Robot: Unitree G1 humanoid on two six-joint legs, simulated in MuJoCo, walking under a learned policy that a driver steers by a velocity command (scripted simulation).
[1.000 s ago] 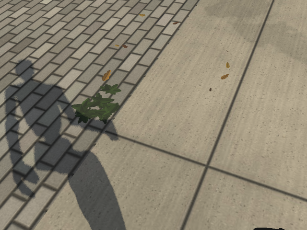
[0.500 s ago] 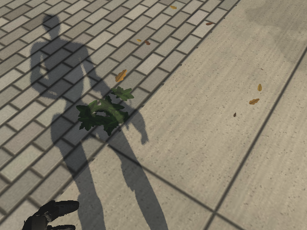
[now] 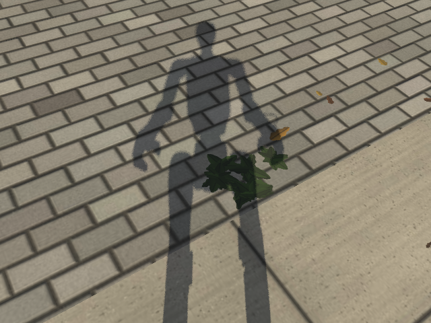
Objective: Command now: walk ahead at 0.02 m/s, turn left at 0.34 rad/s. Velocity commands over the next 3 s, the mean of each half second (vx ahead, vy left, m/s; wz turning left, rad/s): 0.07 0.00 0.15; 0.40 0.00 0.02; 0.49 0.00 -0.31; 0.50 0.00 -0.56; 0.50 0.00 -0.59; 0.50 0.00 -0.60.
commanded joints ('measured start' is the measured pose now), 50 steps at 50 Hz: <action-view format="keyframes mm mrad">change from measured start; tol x32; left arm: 1 -30 92 30 -57 3 0 14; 45 -252 19 -30 -135 -35 -118 -95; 50 242 190 40 -25 -10 -112 -63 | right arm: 1 -63 -135 -35 -81 11 -43 -7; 50 222 -115 -26 132 21 -98 -17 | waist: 1 4 166 -66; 24 -8 -169 95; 29 -128 301 60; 45 -86 148 93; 50 149 9 -257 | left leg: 1 126 245 -300 -311 222 160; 26 115 -22 36 -44 -132 74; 29 393 314 -647 -422 -341 262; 46 352 252 -137 -426 335 124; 50 75 121 -5 268 451 22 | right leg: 1 -166 -2 86 230 45 6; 11 149 13 45 -255 63 23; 15 435 -86 147 -503 588 -45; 24 187 -226 426 -697 -357 -236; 33 -419 -36 130 235 125 -117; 47 25 44 3 -405 392 -115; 50 692 -118 206 -394 363 -233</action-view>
